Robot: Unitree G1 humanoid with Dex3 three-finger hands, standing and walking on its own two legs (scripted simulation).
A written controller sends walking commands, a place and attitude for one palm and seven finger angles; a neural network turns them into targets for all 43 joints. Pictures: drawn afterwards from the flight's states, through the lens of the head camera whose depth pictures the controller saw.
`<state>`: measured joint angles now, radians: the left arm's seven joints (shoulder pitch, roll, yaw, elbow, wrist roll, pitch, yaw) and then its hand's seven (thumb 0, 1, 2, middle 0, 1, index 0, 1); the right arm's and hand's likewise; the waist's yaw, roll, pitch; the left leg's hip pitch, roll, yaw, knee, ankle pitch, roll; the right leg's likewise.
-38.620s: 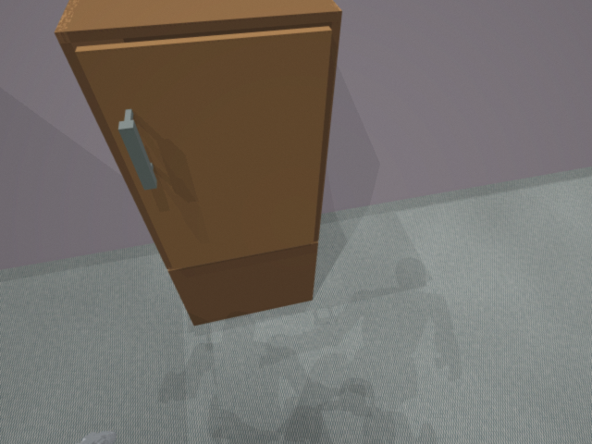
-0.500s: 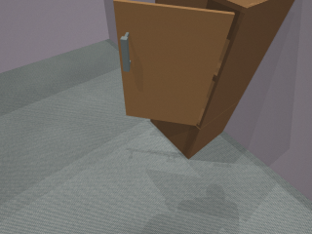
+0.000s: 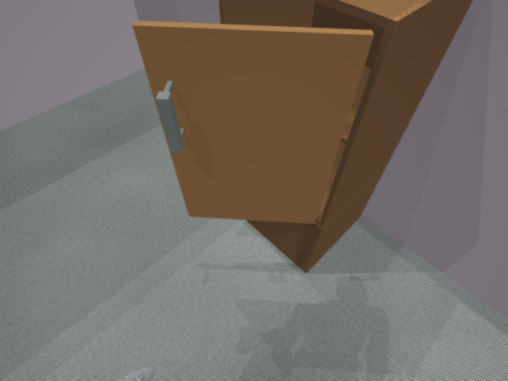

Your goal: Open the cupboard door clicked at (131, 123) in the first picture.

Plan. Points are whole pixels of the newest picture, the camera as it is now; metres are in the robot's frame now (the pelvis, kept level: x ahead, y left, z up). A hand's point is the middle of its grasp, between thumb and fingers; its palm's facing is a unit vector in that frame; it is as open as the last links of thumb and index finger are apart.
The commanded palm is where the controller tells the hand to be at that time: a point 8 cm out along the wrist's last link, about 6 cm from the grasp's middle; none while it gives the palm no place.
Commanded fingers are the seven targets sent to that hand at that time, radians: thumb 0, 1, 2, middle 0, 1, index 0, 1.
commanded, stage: come to a stop and stand still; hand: left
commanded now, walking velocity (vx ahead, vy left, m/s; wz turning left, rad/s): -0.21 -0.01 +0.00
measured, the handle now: (173, 117) +0.59 +0.18 +0.06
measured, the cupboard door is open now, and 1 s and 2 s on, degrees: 42 42 42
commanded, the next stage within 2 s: look again from close up in 0.90 s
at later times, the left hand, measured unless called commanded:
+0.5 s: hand out of the picture +0.02 +0.18 -0.17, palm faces -0.02 -0.97 -0.26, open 7.4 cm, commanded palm none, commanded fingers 0.00 0.90 0.90 -0.20 -0.30 -0.20 -0.30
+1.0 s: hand out of the picture +0.00 +0.18 -0.16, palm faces -0.05 -0.97 -0.25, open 7.4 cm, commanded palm none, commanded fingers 0.00 0.90 0.90 -0.20 -0.30 -0.20 -0.30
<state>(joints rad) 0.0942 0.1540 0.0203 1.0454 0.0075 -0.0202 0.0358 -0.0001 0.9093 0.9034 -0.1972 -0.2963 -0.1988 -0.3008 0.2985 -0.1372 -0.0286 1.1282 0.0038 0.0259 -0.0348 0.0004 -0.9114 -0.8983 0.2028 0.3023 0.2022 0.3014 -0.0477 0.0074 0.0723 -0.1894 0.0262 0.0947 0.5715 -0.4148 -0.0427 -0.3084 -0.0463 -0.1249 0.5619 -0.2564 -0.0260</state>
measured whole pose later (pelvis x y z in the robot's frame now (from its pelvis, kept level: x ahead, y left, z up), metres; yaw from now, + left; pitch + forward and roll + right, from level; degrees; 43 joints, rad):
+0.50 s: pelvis -0.01 -0.01 +0.00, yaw -2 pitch +0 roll +0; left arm 0.27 0.18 0.01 1.02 0.02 -0.01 0.05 0.00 0.90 0.90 -0.20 -0.30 -0.20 -0.30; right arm 0.20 -0.20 -0.05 0.97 -0.01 0.00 -0.02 0.00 -0.91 -0.90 0.20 0.30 0.20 0.30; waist -0.01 0.02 0.05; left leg -0.21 0.03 0.08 0.58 -0.36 0.00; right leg -0.23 -0.01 -0.02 0.60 -0.36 -0.01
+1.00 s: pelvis -0.03 -0.02 +0.01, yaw -2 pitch -1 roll +1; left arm 0.25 0.21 -0.01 1.07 0.01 -0.02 0.02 0.00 0.90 0.90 -0.20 -0.30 -0.20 -0.30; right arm 0.30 -0.20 0.00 1.12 -0.01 -0.01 -0.02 0.00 -0.91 -0.90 0.20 0.30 0.20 0.30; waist -0.01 0.01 0.03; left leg -0.17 0.03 0.08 0.44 -0.25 -0.01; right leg -0.21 0.00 -0.02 0.49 -0.27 -0.02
